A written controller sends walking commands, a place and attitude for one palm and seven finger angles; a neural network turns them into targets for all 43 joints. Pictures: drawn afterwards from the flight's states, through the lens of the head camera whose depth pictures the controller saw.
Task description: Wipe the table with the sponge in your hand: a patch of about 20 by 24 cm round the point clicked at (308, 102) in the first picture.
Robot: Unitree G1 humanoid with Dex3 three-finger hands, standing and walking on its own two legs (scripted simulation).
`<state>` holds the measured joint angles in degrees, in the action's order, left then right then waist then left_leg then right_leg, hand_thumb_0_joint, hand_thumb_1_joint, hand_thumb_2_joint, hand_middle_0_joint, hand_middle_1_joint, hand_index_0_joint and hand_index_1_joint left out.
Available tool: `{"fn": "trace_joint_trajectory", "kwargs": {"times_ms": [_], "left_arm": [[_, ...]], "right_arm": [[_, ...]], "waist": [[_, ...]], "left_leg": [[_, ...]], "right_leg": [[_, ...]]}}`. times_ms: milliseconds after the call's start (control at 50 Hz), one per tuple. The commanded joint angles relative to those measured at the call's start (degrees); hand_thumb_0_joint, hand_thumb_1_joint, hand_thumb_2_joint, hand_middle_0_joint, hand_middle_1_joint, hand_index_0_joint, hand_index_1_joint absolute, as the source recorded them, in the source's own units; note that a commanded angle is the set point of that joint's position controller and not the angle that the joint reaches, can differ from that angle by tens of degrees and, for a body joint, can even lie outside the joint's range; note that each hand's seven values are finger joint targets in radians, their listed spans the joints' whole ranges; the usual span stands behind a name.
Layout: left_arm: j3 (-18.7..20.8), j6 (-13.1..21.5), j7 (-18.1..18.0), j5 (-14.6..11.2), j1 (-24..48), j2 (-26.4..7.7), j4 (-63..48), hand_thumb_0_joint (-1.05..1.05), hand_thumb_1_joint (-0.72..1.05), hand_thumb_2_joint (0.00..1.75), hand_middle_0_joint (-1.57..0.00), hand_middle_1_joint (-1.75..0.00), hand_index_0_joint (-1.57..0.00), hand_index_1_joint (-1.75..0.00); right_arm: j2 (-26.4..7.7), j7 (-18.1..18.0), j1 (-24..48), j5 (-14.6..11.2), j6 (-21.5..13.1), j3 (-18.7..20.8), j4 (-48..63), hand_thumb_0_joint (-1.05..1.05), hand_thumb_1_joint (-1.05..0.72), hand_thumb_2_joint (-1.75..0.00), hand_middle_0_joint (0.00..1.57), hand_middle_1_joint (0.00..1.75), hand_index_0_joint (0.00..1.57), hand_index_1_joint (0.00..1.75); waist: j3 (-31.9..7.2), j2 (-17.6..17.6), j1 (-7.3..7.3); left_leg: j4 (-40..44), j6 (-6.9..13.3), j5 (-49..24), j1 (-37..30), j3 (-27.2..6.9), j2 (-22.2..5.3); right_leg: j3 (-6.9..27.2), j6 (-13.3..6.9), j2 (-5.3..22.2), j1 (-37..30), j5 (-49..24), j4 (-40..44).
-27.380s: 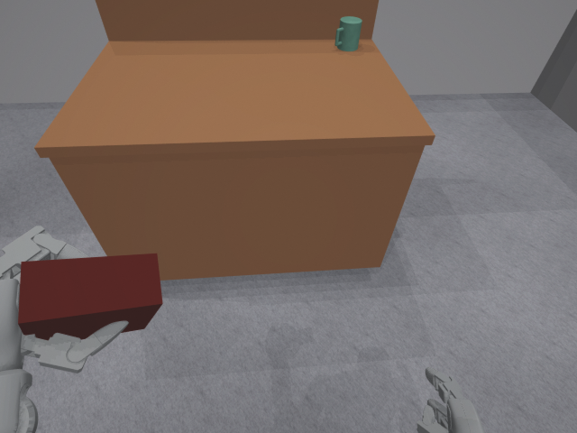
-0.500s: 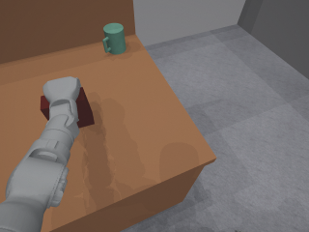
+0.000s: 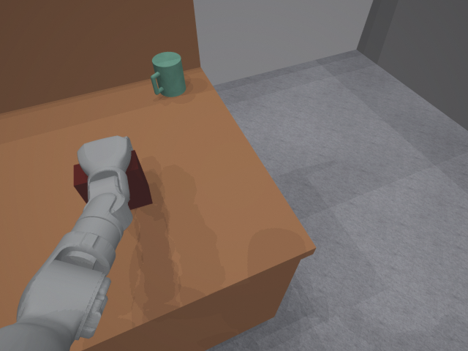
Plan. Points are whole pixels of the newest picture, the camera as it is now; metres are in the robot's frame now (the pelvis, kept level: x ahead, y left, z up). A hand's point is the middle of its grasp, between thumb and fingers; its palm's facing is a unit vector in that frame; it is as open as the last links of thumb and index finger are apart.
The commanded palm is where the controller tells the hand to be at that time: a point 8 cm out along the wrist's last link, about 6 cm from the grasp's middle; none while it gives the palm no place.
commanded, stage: wipe back along the middle lane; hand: left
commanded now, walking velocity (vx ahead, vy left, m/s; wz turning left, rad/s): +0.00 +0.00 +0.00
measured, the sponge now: (118, 190) +0.42 +0.25 +0.00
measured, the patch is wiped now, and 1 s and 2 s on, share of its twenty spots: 0.55 0.70 0.80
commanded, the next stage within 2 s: slide across to the third lane in 1.30 s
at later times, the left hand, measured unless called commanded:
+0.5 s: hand (119, 193) +0.39 +0.22 +0.04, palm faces -0.05 -0.02 -1.00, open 9.3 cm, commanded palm +0.35 +0.21 +0.08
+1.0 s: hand (122, 215) +0.34 +0.21 +0.04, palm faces -0.01 -0.05 -1.00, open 9.3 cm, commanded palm +0.29 +0.19 +0.08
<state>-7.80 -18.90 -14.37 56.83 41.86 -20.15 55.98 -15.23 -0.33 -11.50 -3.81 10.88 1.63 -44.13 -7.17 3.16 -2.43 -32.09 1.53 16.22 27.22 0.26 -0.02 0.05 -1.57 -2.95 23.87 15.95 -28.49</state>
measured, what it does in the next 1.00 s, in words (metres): stands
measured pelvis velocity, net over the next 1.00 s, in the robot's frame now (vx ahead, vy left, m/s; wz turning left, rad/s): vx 0.00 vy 0.01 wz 0.01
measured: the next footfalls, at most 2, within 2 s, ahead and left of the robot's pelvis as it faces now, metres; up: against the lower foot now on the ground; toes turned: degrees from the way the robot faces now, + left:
none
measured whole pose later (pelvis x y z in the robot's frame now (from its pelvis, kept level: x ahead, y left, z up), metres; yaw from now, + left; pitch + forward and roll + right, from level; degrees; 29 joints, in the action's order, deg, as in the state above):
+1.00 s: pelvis +0.00 +0.01 +0.00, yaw +1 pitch +5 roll -1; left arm -20.4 -30.8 -13.0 56.2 20.6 -13.4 27.3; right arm -14.3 1.2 -1.8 -5.8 13.6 -0.4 -38.5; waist -6.6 3.5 3.0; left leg -29.8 2.0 15.8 18.6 0.4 1.6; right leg 0.2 -1.2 -1.4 16.1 16.8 -28.3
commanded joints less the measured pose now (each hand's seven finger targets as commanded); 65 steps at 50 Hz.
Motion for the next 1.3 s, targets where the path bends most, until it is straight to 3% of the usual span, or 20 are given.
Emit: {"fn": "trace_joint_trajectory", "kwargs": {"times_ms": [0,80,160,260,400,620,700,780,800,840,900,960,980,1000,1060,1100,1120,1180,1200,1280], "left_arm": [[-0.58,-0.84,0.14,0.64,14.6,-7.29,-7.87,0.0,0.1,1.3,-1.2,-1.6,-1.2,-1.6],[-1.66,-1.71,0.22,0.81,13.91,-6.57,-7.22,0.0,0.1,1.3,-1.2,-1.6,-1.2,-1.6],[-4.73,-1.84,0.4,0.88,12.01,-2.14,-9.39,0.0,0.1,1.3,-1.2,-1.6,-1.2,-1.6],[-3.55,-2.82,0.07,0.2,9.7,-2.94,-10.37,0.0,0.1,1.3,-1.2,-1.6,-1.2,-1.6],[-5.31,-4.48,0.23,-0.02,9.05,-0.21,-14.34,0.0,0.1,1.3,-1.2,-1.6,-1.2,-1.6],[-5.63,-7.43,1.17,-1.75,-2.67,1.04,-22.19,0.0,0.1,1.3,-1.2,-1.6,-1.2,-1.6],[-8.0,-8.49,1.56,-2.27,-6.75,4.47,-26.47,0.0,0.1,1.3,-1.2,-1.6,-1.2,-1.6],[-9.4,-10.33,1.81,-2.73,-9.81,4.95,-29.8,0.0,0.1,1.3,-1.2,-1.6,-1.2,-1.6],[-7.7,-10.77,1.86,-2.95,-9.54,3.5,-30.61,0.0,0.1,1.3,-1.2,-1.6,-1.2,-1.6],[-10.15,-11.48,2.07,-2.95,-8.78,5.29,-32.05,0.0,0.1,1.3,-1.2,-1.6,-1.2,-1.6],[-8.03,-12.1,2.19,-2.59,-12.7,3.19,-32.97,0.0,0.1,1.3,-1.2,-1.6,-1.2,-1.6],[-13.03,-12.15,2.91,-2.12,-13.17,7.4,-35.09,0.0,0.1,1.3,-1.2,-1.6,-1.2,-1.6],[-13.28,-12.23,3.08,-1.94,-12.82,7.27,-35.37,0.0,0.1,1.3,-1.2,-1.6,-1.2,-1.6],[-10.19,-12.15,2.97,-2.09,-13.54,4.8,-36.04,0.0,0.1,1.3,-1.2,-1.6,-1.2,-1.6],[-13.93,-12.01,3.27,-2.26,-15.41,7.97,-38.02,0.0,0.1,1.3,-1.2,-1.6,-1.2,-1.6],[-10.23,-11.97,3.08,-2.19,-16.61,4.73,-38.95,0.0,0.1,1.3,-1.2,-1.6,-1.2,-1.6],[-12.87,-11.99,3.06,-2.39,-17.6,7.2,-39.84,0.0,0.1,1.3,-1.2,-1.6,-1.2,-1.6],[-12.73,-12.23,2.97,-2.28,-19.85,6.65,-40.99,0.0,0.1,1.3,-1.2,-1.6,-1.2,-1.6],[-10.41,-12.21,2.98,-2.33,-20.23,4.88,-41.77,0.0,0.1,1.3,-1.2,-1.6,-1.2,-1.6],[-13.02,-12.88,3.17,-1.92,-20.98,6.32,-43.23,0.0,0.1,1.3,-1.2,-1.6,-1.2,-1.6]], "right_arm": [[-7.43,-0.49,4.24,-0.53,-1.43,2.02,6.99,0.0,-0.9,-0.9,0.2,0.3,0.2,0.3],[-7.55,-0.75,4.67,-0.58,-1.21,1.81,6.88,0.0,-0.9,-0.9,0.2,0.3,0.2,0.3],[-6.92,-0.83,5.99,-0.63,-1.0,1.8,7.71,0.0,-0.9,-0.9,0.2,0.3,0.2,0.3],[-6.92,-1.08,7.63,-0.76,-0.58,1.48,8.42,0.0,-0.9,-0.9,0.2,0.3,0.2,0.3],[-6.33,-1.2,10.26,-1.05,-0.11,1.19,9.68,0.0,-0.9,-0.9,0.2,0.3,0.2,0.3],[-6.41,-0.54,13.19,-1.24,0.16,0.91,11.81,0.0,-0.9,-0.9,0.2,0.3,0.2,0.3],[-6.12,0.49,15.24,-1.49,0.01,0.8,12.67,0.0,-0.9,-0.9,0.2,0.3,0.2,0.3],[-6.01,1.04,16.8,-1.76,0.16,0.5,13.43,0.0,-0.9,-0.9,0.2,0.3,0.2,0.3],[-6.3,1.0,17.54,-1.82,0.3,0.55,13.35,0.0,-0.9,-0.9,0.2,0.3,0.2,0.3],[-5.93,0.98,17.62,-1.91,0.34,0.32,13.62,0.0,-0.9,-0.9,0.2,0.3,0.2,0.3],[-6.12,1.2,18.74,-1.96,0.32,0.14,13.99,0.0,-0.9,-0.9,0.2,0.3,0.2,0.3],[-5.46,1.6,19.48,-2.02,0.48,-0.06,14.76,0.0,-0.9,-0.9,0.2,0.3,0.2,0.3],[-5.45,1.75,19.58,-2.02,0.53,-0.17,14.78,0.0,-0.9,-0.9,0.2,0.3,0.2,0.3],[-5.81,1.76,20.06,-1.9,0.6,0.02,14.79,0.0,-0.9,-0.9,0.2,0.3,0.2,0.3],[-5.23,2.03,20.65,-1.98,0.67,-0.31,15.59,0.0,-0.9,-0.9,0.2,0.3,0.2,0.3],[-5.64,2.02,21.52,-1.89,0.8,-0.17,15.47,0.0,-0.9,-0.9,0.2,0.3,0.2,0.3],[-5.22,2.14,21.16,-1.81,0.86,-0.33,15.91,0.0,-0.9,-0.9,0.2,0.3,0.2,0.3],[-5.07,2.23,22.13,-1.97,0.78,-0.54,16.09,0.0,-0.9,-0.9,0.2,0.3,0.2,0.3],[-5.34,2.25,22.85,-1.87,0.87,-0.44,16.05,0.0,-0.9,-0.9,0.2,0.3,0.2,0.3],[-4.99,2.27,23.23,-2.07,0.75,-0.69,16.33,0.0,-0.9,-0.9,0.2,0.3,0.2,0.3]], "waist": [[-16.92,-4.11,0.8],[-14.8,-5.68,0.6],[-15.22,-4.12,0.92],[-14.56,-6.26,1.72],[-14.47,-4.94,2.16],[-14.35,-7.07,4.5],[-13.37,-6.09,4.97],[-10.89,-7.42,5.06],[-10.94,-7.3,5.52],[-10.59,-7.99,4.8],[-10.67,-6.43,6.1],[-10.39,-6.44,5.39],[-9.9,-6.41,5.24],[-10.65,-6.66,6.03],[-9.75,-6.6,5.57],[-10.24,-6.72,6.46],[-10.51,-6.54,6.18],[-9.12,-7.54,6.26],[-8.91,-7.51,6.83],[-7.34,-8.11,6.32]], "left_leg": [[1.41,1.24,-19.94,-9.98,-0.71,0.68],[2.04,1.37,-16.85,-10.2,-0.82,0.59],[2.06,1.07,-17.72,-11.82,-1.01,0.52],[2.66,0.97,-16.5,-11.49,-1.22,0.61],[3.39,0.62,-16.87,-13.28,-1.81,0.54],[3.45,0.5,-20.53,-14.89,-1.99,0.76],[3.41,0.06,-23.02,-15.81,-2.54,0.49],[3.83,0.24,-21.18,-15.42,-2.32,0.77],[4.31,0.09,-20.72,-15.44,-2.93,0.69],[4.27,0.34,-20.13,-16.08,-2.53,0.72],[4.49,-0.02,-20.75,-16.13,-3.05,0.84],[4.09,0.2,-20.55,-16.69,-2.83,0.84],[4.16,0.24,-20.04,-16.64,-2.89,0.8],[4.37,0.22,-20.1,-16.49,-3.27,0.78],[4.08,0.3,-19.68,-16.5,-2.9,0.99],[4.3,0.23,-19.19,-16.16,-3.33,0.96],[4.07,0.42,-19.45,-16.54,-2.69,1.13],[4.31,0.44,-17.97,-15.66,-2.44,1.43],[4.53,0.45,-17.86,-15.51,-2.82,1.28],[4.84,0.71,-15.71,-15.18,-2.31,1.57]], "right_leg": [[1.06,-1.42,1.88,-10.23,-27.08,1.44],[1.12,-1.5,1.69,-8.57,-22.96,2.51],[0.59,-1.86,1.55,-7.58,-22.26,2.14],[0.51,-1.87,1.6,-8.38,-20.87,2.4],[-0.01,-2.23,1.47,-7.9,-18.83,2.41],[0.25,-2.59,1.24,-11.51,-23.5,2.12],[0.14,-3.02,1.05,-10.88,-24.6,1.51],[0.36,-2.83,1.04,-11.19,-23.57,2.05],[0.66,-3.11,0.87,-11.17,-22.46,2.09],[0.13,-2.83,0.96,-11.01,-21.95,2.27],[0.84,-3.34,0.76,-11.67,-22.05,1.78],[0.38,-3.17,0.89,-11.03,-21.26,1.59],[0.44,-3.25,0.85,-10.75,-20.87,1.64],[1.14,-3.59,0.6,-11.38,-21.0,1.52],[0.8,-3.36,0.86,-11.32,-21.13,1.41],[2.0,-3.71,0.62,-11.69,-20.69,1.35],[1.13,-3.41,0.92,-12.48,-21.44,1.21],[2.16,-3.3,0.98,-12.66,-21.24,1.64],[2.75,-3.62,0.8,-12.62,-21.23,1.72],[2.82,-3.21,1.03,-12.39,-19.04,2.22]]}}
